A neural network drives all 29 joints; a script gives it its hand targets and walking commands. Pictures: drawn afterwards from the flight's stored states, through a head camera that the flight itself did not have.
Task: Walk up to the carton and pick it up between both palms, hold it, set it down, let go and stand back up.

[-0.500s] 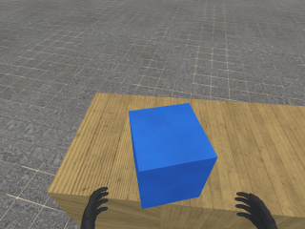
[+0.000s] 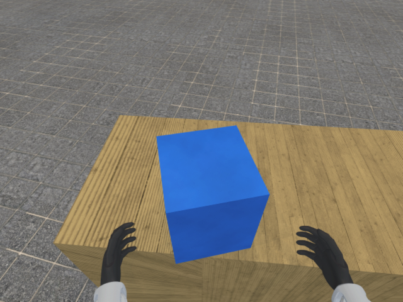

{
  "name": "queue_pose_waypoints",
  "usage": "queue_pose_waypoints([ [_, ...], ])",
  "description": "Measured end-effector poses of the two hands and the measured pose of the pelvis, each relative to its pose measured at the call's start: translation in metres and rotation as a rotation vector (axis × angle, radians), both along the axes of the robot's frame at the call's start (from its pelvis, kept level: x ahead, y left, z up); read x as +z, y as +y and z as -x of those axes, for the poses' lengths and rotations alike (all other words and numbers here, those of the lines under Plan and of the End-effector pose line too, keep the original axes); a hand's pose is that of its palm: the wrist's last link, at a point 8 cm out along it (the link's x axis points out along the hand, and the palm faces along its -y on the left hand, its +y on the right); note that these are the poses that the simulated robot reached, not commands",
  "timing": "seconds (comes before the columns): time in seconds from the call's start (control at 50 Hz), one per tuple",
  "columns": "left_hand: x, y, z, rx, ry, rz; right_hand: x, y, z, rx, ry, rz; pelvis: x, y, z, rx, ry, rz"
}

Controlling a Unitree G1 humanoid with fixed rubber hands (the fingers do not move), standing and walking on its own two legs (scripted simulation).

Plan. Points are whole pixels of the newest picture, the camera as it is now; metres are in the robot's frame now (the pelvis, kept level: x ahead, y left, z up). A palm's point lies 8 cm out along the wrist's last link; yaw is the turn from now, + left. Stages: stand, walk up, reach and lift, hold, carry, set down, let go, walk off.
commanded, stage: reach and lift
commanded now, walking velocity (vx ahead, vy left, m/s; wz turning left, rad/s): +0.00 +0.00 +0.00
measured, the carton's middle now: (205, 195) +0.38 +0.03 -0.04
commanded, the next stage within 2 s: none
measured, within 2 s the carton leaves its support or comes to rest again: neither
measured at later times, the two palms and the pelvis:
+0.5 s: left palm (111, 230) +0.24 +0.21 +0.03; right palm (319, 226) +0.27 -0.20 +0.03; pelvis +0.01 +0.02 +0.01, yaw -2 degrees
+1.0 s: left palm (107, 193) +0.29 +0.22 +0.08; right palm (318, 181) +0.33 -0.20 +0.08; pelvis +0.00 +0.02 +0.01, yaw -2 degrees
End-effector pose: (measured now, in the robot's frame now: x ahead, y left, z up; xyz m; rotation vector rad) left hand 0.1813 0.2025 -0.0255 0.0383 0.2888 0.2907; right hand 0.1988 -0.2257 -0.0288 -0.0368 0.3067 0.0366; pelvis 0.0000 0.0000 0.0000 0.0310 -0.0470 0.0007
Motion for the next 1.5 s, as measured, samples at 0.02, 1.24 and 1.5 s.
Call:
queue_pose_waypoints([
  [0.02,0.002,0.001,-0.004,0.000,-0.003,-0.002,0.003,0.001,-0.004,0.000,-0.004,-0.001,0.001,0.000,-0.001,0.001,-0.002,0.000],
  [1.24,0.127,0.021,-0.130,0.001,-0.020,0.028,0.134,0.030,-0.171,0.055,-0.101,0.006,0.014,0.018,-0.001,-0.043,0.084,0.027],
  [1.5,0.153,0.025,-0.155,0.000,-0.019,0.033,0.164,0.041,-0.209,0.066,-0.097,-0.004,0.014,0.018,0.001,-0.034,0.113,0.028],
])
